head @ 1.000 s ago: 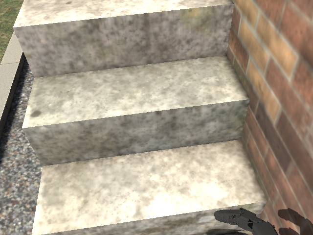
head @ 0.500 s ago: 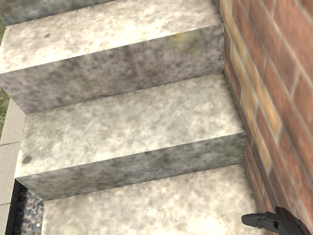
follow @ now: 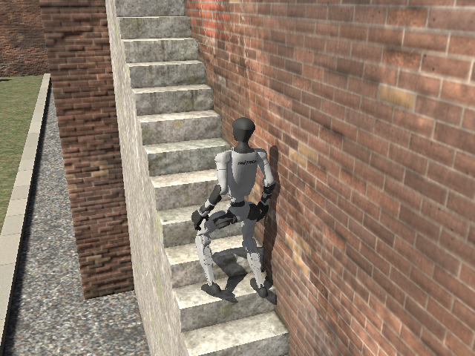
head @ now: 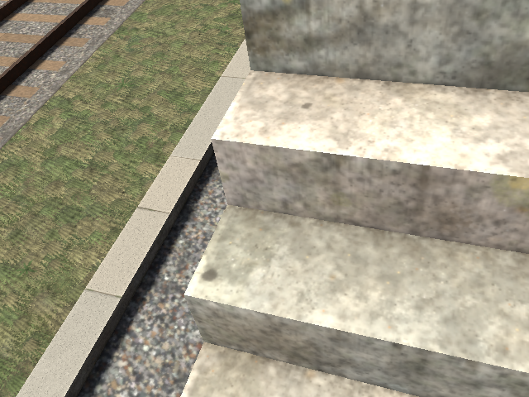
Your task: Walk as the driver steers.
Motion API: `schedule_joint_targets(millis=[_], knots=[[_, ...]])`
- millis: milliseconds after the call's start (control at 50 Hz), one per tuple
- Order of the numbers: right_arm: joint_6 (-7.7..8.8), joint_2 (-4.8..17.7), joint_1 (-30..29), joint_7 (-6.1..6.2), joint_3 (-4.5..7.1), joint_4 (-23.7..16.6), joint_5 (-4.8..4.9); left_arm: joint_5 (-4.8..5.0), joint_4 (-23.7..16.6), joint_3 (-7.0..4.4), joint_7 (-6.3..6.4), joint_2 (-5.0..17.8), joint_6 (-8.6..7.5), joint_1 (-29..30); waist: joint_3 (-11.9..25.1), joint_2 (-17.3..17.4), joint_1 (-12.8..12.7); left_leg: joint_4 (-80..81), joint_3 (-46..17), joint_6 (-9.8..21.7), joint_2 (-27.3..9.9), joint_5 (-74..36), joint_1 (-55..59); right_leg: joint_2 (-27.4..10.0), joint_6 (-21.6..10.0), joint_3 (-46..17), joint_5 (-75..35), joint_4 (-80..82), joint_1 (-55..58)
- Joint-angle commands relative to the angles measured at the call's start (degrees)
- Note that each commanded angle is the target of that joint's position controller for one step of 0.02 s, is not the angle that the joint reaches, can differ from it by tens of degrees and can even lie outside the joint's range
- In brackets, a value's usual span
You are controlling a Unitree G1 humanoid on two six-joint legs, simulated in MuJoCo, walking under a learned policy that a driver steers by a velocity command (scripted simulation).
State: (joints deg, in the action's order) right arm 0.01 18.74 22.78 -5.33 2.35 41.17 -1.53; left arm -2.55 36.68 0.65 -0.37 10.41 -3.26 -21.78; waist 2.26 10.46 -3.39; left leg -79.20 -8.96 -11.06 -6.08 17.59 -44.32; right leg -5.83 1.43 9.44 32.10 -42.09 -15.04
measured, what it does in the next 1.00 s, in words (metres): walks ahead: left foot, then right foot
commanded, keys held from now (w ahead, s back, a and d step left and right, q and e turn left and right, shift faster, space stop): shift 0.72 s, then e+shift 0.28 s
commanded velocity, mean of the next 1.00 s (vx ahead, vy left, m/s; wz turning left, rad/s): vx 0.02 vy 0.00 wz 0.04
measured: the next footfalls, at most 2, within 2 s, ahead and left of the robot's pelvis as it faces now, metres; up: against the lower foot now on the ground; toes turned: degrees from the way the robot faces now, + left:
left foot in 0.08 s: +0.13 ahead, +0.19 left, +0.00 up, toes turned +8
right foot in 0.50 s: +0.08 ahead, -0.10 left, +0.00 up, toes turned +12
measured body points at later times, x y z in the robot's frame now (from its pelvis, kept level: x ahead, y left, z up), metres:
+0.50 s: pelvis +0.03 +0.04 +0.03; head +0.03 +0.05 +0.48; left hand +0.14 +0.28 -0.06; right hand +0.30 -0.18 -0.01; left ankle +0.09 +0.19 -0.70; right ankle +0.04 -0.11 -0.70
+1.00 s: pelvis +0.09 +0.05 +0.03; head +0.10 +0.04 +0.48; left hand +0.24 +0.28 -0.06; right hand +0.31 -0.22 -0.02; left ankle +0.09 +0.19 -0.70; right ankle +0.04 -0.11 -0.70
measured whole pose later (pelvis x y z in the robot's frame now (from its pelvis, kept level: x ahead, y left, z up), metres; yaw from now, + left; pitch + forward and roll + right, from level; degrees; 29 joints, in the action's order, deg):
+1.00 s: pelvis +0.09 +0.05 +0.03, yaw +0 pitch +1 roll +0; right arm 4.8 17.8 3.9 0.9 3.3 33.0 -1.0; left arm -2.9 33.3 -0.2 -6.4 12.7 -2.9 -14.8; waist -0.2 1.4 0.5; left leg -34.1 5.2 -2.0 -5.1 17.6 -17.2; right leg 2.3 1.0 -12.2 22.2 -33.6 -12.1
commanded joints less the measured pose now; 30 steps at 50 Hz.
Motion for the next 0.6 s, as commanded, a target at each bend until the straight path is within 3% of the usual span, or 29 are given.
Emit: schedule_joint_targets(millis=[20,40,60,80,100,120,140,160,180,200,220,240,260,280,300,320,340,360,380,400,440,480,500,520,540,560,580,600], knots=[[0.20,1.6,-13.7,-1.85,-1.38,-9.3,0.41,-1.06,-10.7,-4.53,0.79,15.4,0.19,3.5,-3.8,-15.0,-3.6,29.8,10.9,0.5,-1.1,-0.4,10.3,-3.4,-4.8,-3.2,-2.5,16.4,-0.3],[0.68,1.2,-8.8,-2.77,-1.33,-6.2,1.12,-1.92,-13.6,-3.66,0.18,13.5,1.61,6.4,-4.2,-18.8,-1.3,26.5,17.1,1.6,2.3,-2.1,24.6,-2.2,-5.7,-2.2,-5.0,16.5,-7.9],[2.01,0.9,-3.3,-2.62,-0.20,-5.5,1.15,-1.95,-16.3,-2.56,-0.95,11.4,1.49,11.0,-3.4,-16.0,3.2,26.7,11.7,3.2,0.6,-3.4,32.9,-4.3,-2.8,-2.9,-6.3,12.6,-10.5],[3.84,4.9,3.4,-1.86,2.42,-2.6,1.79,-1.48,-17.9,-1.57,-1.05,7.1,0.91,13.5,-2.7,-6.5,6.5,33.9,10.3,6.0,4.4,-8.4,35.1,0.5,-1.2,-1.9,-3.0,0.6,-8.9],[4.84,9.0,3.0,-0.87,4.78,-2.0,0.25,0.35,-20.2,-0.51,-1.42,0.9,1.88,11.9,-6.1,4.4,7.1,40.7,6.6,14.4,3.9,-25.3,33.1,7.1,-0.6,-4.0,5.3,-17.4,-14.1],[4.28,18.2,0.5,1.71,7.27,-6.8,2.15,0.25,-22.4,-0.23,-2.99,0.9,1.49,4.9,3.4,22.9,4.9,55.9,-23.0,31.1,-12.1,-16.6,33.9,15.0,3.0,-13.6,12.6,-43.5,-19.3],[3.54,13.7,-1.0,2.38,5.77,-10.0,2.20,3.28,-21.4,-1.95,-2.42,3.8,-0.33,5.0,-0.3,14.6,7.1,61.1,-34.9,31.7,-16.0,4.4,22.0,13.8,5.6,-22.9,9.2,-68.2,-22.1],[3.81,10.7,0.6,3.11,4.30,-9.6,3.51,3.66,-20.2,-3.25,-1.40,7.1,-1.52,10.5,-3.6,2.4,8.4,63.1,-35.3,27.0,-16.2,24.0,17.0,11.4,5.9,-22.9,4.0,-69.5,-29.6],[3.50,10.0,-3.5,3.20,3.14,-11.1,3.69,2.85,-20.2,-3.36,-1.08,7.9,-2.58,12.6,-3.5,1.2,6.5,62.7,-35.1,24.9,-15.7,25.3,17.3,9.7,5.6,-21.2,0.8,-69.6,-34.1],[2.46,8.9,-8.1,3.45,2.55,-11.2,1.90,2.11,-20.7,-2.35,-1.05,6.3,-2.19,15.3,-1.7,-0.4,6.0,60.6,-31.6,23.7,-13.5,25.8,15.2,8.9,4.5,-21.3,-4.3,-71.1,-35.1],[2.14,7.9,-11.1,4.17,1.90,-11.7,0.01,1.19,-20.7,-1.61,-1.98,5.8,-1.53,15.6,-2.1,-0.9,5.0,61.6,-28.9,23.3,-13.5,25.0,13.3,8.1,3.5,-20.3,-5.7,-70.6,-35.3],[2.28,6.8,-12.6,5.21,1.09,-11.5,-0.77,0.92,-20.1,-1.21,-2.47,5.9,-0.57,15.8,-1.3,-2.8,4.6,62.9,-26.0,23.5,-12.5,21.8,13.6,8.0,2.8,-19.0,-6.2,-68.9,-34.7],[2.90,6.2,-13.4,6.44,0.55,-11.4,-1.22,0.56,-18.8,-1.41,-2.73,6.8,0.96,14.9,-0.2,-4.0,4.4,63.2,-22.9,24.1,-11.9,17.8,14.2,8.0,2.5,-18.7,-7.3,-67.4,-33.6],[4.27,6.9,-15.7,7.00,0.38,-10.9,-1.03,0.39,-17.7,-0.80,-3.51,6.8,1.61,12.4,0.5,-6.2,1.5,64.2,-17.2,23.0,-10.7,12.9,16.0,6.9,2.9,-15.7,-4.7,-52.6,-30.1],[5.34,7.1,-15.9,7.59,0.17,-10.8,-1.42,0.52,-17.4,-0.37,-4.16,6.2,2.10,12.2,1.5,-6.3,1.2,64.5,-12.9,21.1,-8.5,9.0,17.9,6.4,3.6,-13.8,-1.9,-41.6,-26.7],[6.07,8.2,-16.4,8.06,0.46,-10.9,-2.06,0.30,-16.6,0.04,-4.87,5.7,2.30,10.7,2.9,-4.1,1.1,63.4,-8.7,18.8,-5.8,6.4,19.4,6.4,3.8,-12.0,-2.1,-33.2,-21.7],[6.20,8.9,-19.7,7.76,0.91,-12.4,-3.09,0.56,-16.0,0.22,-5.90,6.0,2.33,8.3,3.4,-2.7,0.0,63.0,-5.7,17.5,-4.2,3.2,17.4,6.7,3.5,-12.1,-3.5,-27.6,-13.6],[5.54,9.8,-23.1,7.14,1.46,-13.4,-3.09,0.69,-13.4,-0.13,-7.55,6.2,2.26,6.5,3.8,-1.6,-0.7,64.1,-4.0,18.3,-4.3,-2.0,16.8,7.5,2.7,-10.9,-7.3,-23.0,-7.0],[4.23,9.8,-23.7,6.66,1.97,-13.7,-2.60,0.09,-11.2,-0.48,-8.57,6.2,1.78,4.1,3.8,-1.0,-0.5,64.4,-5.2,19.3,-5.7,-3.1,19.2,6.9,1.4,-12.6,-10.2,-17.9,-4.6],[3.08,8.9,-25.2,6.46,1.93,-14.3,-1.67,-0.12,-10.3,-0.54,-8.94,5.2,1.63,4.0,2.1,-1.8,-0.6,64.8,-6.5,19.6,-7.3,-2.9,20.8,6.0,0.1,-14.0,-12.3,-13.1,-4.2],[2.23,5.4,-25.6,6.09,0.99,-14.0,-0.03,-0.40,-8.4,-0.61,-9.30,3.5,1.42,2.5,2.6,-4.2,0.1,62.7,-8.2,20.2,-9.5,-4.4,26.2,3.9,-1.0,-15.2,-15.6,-0.1,-2.8],[1.06,3.9,-24.7,5.18,0.43,-11.4,2.24,-0.20,-8.4,0.03,-10.15,0.4,1.34,4.6,1.9,-5.8,0.6,60.3,-6.4,18.9,-7.0,1.9,29.1,5.5,-3.1,-12.9,-20.5,20.4,1.0],[0.70,2.8,-21.2,3.91,0.23,-9.3,2.45,-0.02,-9.3,0.93,-10.76,-1.7,1.00,6.0,2.4,-4.7,3.0,59.5,-4.8,16.4,-5.4,4.9,29.3,5.5,-4.2,-13.1,-21.8,21.8,4.3],[0.43,-0.9,-17.8,2.26,-0.68,-7.5,2.27,0.91,-9.2,1.82,-11.53,-2.7,0.22,6.2,3.0,-9.6,5.1,53.7,-0.3,11.6,-2.0,3.6,27.8,2.0,-6.2,-18.5,-26.2,20.7,5.7],[0.84,-1.4,-14.8,0.42,-1.01,-7.6,0.43,3.47,-10.8,0.93,-11.15,1.3,-0.21,12.6,1.1,-15.3,9.7,52.9,7.3,5.8,2.8,-0.5,28.8,0.3,-6.9,-23.9,-4.9,24.2,-0.1],[1.11,-0.7,-18.4,-0.89,-1.29,-8.3,-0.80,4.38,-11.4,0.27,-10.44,3.1,-0.11,11.5,-2.1,-13.9,6.6,48.9,9.7,4.0,3.7,0.4,32.9,0.8,-5.0,-25.4,13.2,27.5,-10.8],[1.35,-0.2,-20.7,-1.43,-0.92,-8.5,-1.07,4.14,-10.9,-0.13,-9.56,4.7,-0.77,10.4,-2.9,-13.8,5.6,46.7,10.0,3.3,3.9,1.4,32.9,0.9,-4.2,-25.6,14.5,28.4,-12.3],[1.65,0.5,-21.7,-1.20,-0.61,-8.0,-1.01,3.93,-11.0,0.46,-9.16,3.7,-1.50,11.0,-2.7,-12.6,5.0,47.7,9.5,3.3,3.2,-0.2,30.5,1.3,-3.9,-25.2,11.5,26.9,-8.4]])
